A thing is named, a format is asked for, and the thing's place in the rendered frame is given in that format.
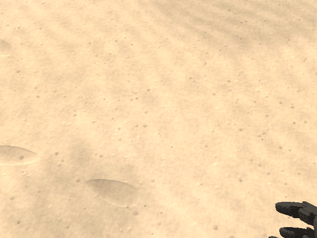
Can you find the right robot hand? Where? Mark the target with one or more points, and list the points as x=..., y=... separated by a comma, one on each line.
x=305, y=211

